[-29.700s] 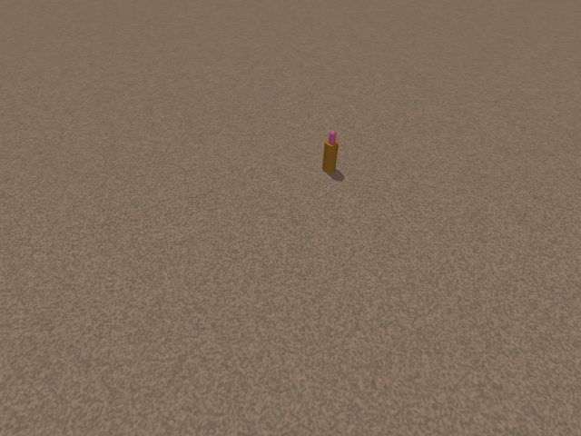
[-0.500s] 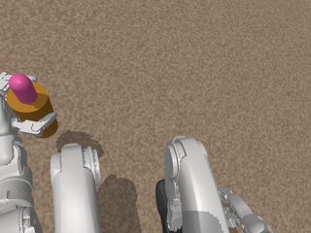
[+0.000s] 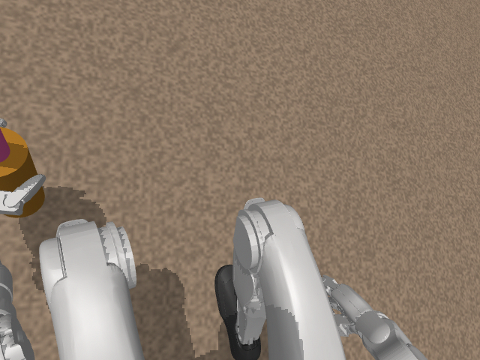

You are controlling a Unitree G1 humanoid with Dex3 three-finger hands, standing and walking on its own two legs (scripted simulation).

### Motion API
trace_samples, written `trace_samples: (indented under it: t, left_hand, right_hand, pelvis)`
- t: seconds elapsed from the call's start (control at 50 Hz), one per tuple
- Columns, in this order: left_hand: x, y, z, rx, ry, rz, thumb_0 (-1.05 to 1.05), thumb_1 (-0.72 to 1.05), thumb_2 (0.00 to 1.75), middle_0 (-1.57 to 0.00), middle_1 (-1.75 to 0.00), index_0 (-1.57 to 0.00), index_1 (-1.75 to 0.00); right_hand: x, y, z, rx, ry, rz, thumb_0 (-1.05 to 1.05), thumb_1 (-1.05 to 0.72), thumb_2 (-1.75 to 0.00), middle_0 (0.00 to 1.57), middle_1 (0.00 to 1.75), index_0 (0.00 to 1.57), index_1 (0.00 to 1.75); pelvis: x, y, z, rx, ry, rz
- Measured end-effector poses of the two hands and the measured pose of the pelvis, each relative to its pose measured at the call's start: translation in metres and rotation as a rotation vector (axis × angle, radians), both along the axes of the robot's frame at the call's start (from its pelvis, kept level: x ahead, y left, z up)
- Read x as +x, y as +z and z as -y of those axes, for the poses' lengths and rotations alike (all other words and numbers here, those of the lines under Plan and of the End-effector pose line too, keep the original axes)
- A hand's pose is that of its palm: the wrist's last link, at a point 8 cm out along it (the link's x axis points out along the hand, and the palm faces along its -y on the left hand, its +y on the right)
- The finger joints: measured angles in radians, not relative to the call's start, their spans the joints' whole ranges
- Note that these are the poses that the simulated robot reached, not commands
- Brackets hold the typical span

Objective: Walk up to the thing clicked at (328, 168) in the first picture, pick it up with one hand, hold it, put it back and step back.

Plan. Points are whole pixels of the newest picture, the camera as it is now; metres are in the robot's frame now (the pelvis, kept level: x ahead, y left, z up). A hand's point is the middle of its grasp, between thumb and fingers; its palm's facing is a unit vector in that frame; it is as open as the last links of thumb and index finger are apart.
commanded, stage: lower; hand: left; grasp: from the side
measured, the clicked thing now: (3, 169) +0.41 +0.28 -0.12
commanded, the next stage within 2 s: loosen in 0.90 s
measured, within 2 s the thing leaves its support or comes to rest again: rests again in 1.34 s
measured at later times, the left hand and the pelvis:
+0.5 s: hand (3, 170) +0.41 +0.28 -0.14, palm faces +0.31 -0.95 -0.01, open 10.3 cm; pelvis -0.01 +0.01 -0.01, yaw -2 degrees
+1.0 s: hand (9, 175) +0.41 +0.28 -0.15, palm faces +0.32 -0.95 +0.00, open 10.2 cm; pelvis -0.01 +0.02 -0.01, yaw -4 degrees
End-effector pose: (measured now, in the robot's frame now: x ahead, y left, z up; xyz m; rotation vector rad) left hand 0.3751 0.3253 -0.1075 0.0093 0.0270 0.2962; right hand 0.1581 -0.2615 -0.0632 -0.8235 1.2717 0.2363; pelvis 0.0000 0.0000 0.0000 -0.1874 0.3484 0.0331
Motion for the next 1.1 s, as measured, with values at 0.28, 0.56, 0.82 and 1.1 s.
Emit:
trace_samples:
  t: [0.28,0.56,0.82,1.1]
  left_hand:
    - [-0.001,-0.018,-0.002,-0.008,0.007,-0.002,0.03,-0.40,1.08,-0.75,-1.04,-0.70,-0.98]
    - [0.003,-0.030,-0.003,-0.008,0.021,0.011,0.02,-0.38,1.06,-0.75,-1.03,-0.70,-0.98]
    - [0.002,-0.041,-0.002,-0.008,0.035,0.014,0.02,-0.37,1.05,-0.75,-1.02,-0.70,-0.97]
    - [-0.001,-0.046,-0.001,-0.006,0.030,0.030,0.02,-0.35,1.01,-0.76,-0.99,-0.71,-0.94]
  right_hand:
    - [-0.001,0.011,-0.008,-0.045,0.080,-0.008,0.01,-0.92,-0.91,0.21,0.30,0.20,0.30]
    - [-0.004,0.018,-0.016,-0.070,0.131,-0.015,0.00,-0.91,-0.90,0.21,0.30,0.20,0.30]
    - [-0.005,0.023,-0.022,-0.090,0.161,-0.035,0.00,-0.90,-0.90,0.21,0.30,0.20,0.30]
    - [0.000,0.026,-0.029,-0.098,0.194,-0.032,0.00,-0.90,-0.90,0.21,0.30,0.20,0.30]
  pelvis:
    - [-0.005,-0.003,-0.005,-0.032,-0.012,0.049]
    - [-0.008,-0.006,-0.011,-0.057,-0.023,0.079]
    - [-0.008,-0.006,-0.014,-0.076,-0.032,0.090]
    - [-0.010,-0.006,-0.016,-0.090,-0.038,0.105]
